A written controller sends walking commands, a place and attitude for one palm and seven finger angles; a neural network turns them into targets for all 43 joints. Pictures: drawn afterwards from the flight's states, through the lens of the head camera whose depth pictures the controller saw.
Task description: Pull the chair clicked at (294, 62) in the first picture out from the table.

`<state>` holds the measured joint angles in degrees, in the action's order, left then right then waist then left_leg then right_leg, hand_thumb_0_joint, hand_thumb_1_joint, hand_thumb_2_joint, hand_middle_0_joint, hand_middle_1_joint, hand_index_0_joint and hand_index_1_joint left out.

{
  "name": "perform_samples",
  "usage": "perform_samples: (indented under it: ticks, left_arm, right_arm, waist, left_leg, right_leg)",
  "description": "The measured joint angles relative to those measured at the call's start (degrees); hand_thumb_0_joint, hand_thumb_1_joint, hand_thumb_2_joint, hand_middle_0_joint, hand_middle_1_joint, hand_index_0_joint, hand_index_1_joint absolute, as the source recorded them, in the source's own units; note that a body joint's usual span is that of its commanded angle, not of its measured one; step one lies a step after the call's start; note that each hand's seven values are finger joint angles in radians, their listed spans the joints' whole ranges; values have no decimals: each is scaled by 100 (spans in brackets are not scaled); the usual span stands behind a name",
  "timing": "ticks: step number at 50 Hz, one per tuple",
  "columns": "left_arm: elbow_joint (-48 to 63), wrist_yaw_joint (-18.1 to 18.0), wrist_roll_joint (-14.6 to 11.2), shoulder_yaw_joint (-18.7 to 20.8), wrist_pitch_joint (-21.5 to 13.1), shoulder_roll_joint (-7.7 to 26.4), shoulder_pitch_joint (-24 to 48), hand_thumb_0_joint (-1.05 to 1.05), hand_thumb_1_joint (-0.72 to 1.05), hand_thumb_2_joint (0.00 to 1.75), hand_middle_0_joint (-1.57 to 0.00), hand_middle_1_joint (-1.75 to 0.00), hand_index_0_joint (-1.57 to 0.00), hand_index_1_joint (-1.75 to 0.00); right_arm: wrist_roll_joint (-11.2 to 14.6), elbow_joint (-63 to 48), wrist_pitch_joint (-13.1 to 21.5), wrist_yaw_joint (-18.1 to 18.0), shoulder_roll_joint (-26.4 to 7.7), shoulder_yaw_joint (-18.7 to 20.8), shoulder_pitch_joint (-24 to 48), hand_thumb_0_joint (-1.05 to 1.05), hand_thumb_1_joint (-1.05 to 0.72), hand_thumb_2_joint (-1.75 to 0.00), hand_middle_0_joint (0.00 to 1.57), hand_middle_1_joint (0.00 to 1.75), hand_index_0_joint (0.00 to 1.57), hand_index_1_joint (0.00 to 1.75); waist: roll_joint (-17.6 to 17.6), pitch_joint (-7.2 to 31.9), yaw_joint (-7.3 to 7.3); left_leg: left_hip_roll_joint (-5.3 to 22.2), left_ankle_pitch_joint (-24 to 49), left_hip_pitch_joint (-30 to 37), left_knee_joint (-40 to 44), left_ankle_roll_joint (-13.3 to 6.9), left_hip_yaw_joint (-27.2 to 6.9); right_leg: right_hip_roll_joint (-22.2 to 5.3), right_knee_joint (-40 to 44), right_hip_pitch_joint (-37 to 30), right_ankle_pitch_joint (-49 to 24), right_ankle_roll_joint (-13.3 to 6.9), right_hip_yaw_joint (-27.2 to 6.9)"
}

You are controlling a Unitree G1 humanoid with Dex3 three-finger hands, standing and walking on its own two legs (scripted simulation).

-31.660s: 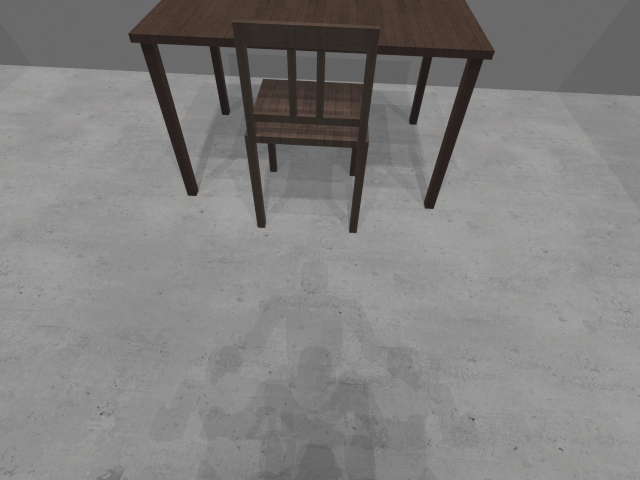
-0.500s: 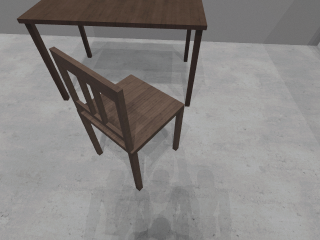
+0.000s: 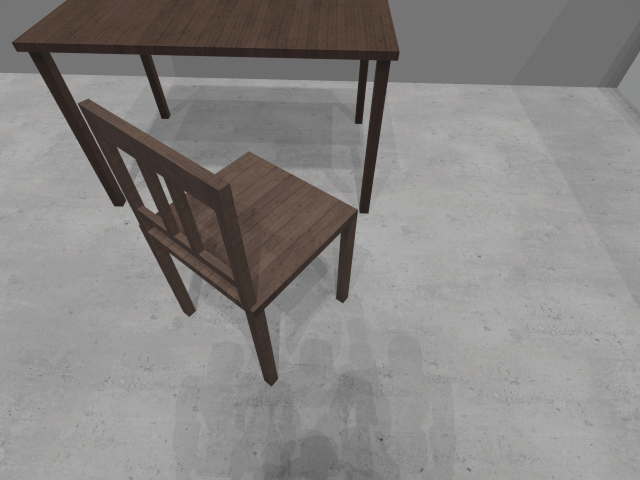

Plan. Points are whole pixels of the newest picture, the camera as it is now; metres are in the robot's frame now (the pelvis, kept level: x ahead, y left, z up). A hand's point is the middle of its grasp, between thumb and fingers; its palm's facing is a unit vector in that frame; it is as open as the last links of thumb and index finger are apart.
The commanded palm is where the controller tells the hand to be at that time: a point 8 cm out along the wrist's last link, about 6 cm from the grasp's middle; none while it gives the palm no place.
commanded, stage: look to check the result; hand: left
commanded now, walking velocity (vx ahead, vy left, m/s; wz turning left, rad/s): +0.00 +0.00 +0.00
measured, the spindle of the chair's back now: (159, 198) +0.66 +0.38 -0.11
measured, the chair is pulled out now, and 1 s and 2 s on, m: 0.52 0.52 0.52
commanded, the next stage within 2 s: stand and wait in 0.76 s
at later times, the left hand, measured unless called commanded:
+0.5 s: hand out of the picture +0.01 +0.16 -0.17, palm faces +0.02 -0.98 -0.18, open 7.4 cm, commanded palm none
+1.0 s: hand out of the picture +0.01 +0.16 -0.18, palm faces +0.02 -0.99 -0.17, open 7.4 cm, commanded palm none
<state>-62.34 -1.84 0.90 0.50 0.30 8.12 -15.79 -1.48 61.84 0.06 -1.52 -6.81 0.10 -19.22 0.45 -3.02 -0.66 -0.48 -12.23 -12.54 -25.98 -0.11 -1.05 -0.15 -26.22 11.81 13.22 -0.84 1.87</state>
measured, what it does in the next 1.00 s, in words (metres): stands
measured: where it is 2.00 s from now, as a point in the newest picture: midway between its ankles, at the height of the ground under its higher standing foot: outside the picture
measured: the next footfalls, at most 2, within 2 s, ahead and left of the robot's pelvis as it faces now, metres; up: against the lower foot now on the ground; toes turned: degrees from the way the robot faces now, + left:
none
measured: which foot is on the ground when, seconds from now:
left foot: down 0.00-1.00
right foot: down 0.00-1.00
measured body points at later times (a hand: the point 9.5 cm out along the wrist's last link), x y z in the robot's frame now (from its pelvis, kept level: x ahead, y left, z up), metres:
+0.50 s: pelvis +0.01 -0.01 +0.00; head +0.03 -0.01 +0.45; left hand +0.01 +0.21 -0.16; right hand +0.00 -0.22 -0.16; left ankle +0.02 +0.12 -0.74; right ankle +0.01 -0.11 -0.74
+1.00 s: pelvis +0.01 +0.00 +0.00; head +0.03 +0.00 +0.45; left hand +0.01 +0.21 -0.16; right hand -0.01 -0.21 -0.16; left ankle +0.02 +0.12 -0.74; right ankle +0.01 -0.11 -0.74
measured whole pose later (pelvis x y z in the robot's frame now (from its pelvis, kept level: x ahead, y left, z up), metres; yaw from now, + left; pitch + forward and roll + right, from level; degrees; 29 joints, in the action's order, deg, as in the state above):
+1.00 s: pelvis +0.01 +0.00 +0.00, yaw -1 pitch -2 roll +0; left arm -64.0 -1.9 0.7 0.3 0.1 7.4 -16.4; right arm -1.2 63.5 0.2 -1.9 -6.8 -0.1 -18.0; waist 0.0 -3.7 -0.4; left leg 0.0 -12.8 -10.0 -24.6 0.1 -0.5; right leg 0.4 -24.6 9.4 13.4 -1.0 1.3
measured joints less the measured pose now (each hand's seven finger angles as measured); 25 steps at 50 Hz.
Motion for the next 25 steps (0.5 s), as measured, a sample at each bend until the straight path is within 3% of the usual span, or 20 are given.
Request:
perform_samples:
  ticks: [25]
  left_arm:
    - [-142, -1, -14, -39, -11, -74, -17, 1, 91, 89, -20, -30, -20, -30]
  right_arm:
    - [22, 85, 5, -22, -45, -29, 209, 1, -91, -90, 20, 30, 20, 30]
  waist:
    - [-6, -68, 32]
  left_leg:
    - [65, -33, 208, 125, 49, 30]
  right_leg:
    - [65, 132, -191, 11, -40, -32]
